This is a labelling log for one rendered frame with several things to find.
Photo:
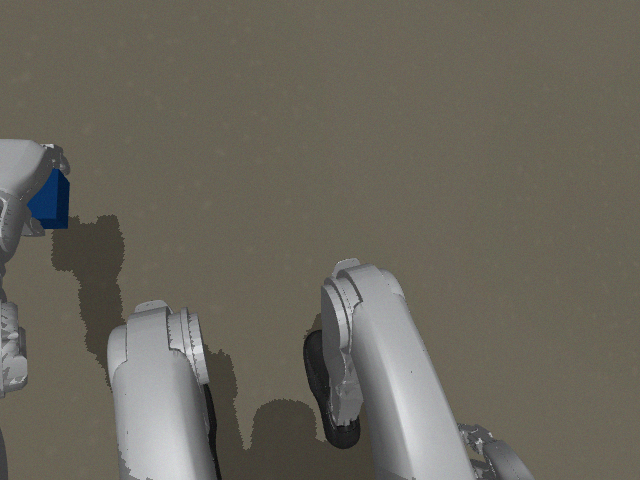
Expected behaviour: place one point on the left robot foot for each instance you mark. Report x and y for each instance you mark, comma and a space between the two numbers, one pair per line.
213, 429

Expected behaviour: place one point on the left robot arm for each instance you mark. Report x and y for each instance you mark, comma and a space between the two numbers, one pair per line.
13, 356

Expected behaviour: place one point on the right robot foot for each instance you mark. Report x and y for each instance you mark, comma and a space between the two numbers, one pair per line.
342, 437

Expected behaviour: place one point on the right robot hand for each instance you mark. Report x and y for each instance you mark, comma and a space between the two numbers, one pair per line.
502, 463

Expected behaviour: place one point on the small box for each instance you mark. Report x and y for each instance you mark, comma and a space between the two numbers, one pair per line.
51, 204

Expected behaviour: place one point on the left robot hand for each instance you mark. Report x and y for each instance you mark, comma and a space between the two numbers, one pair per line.
25, 166

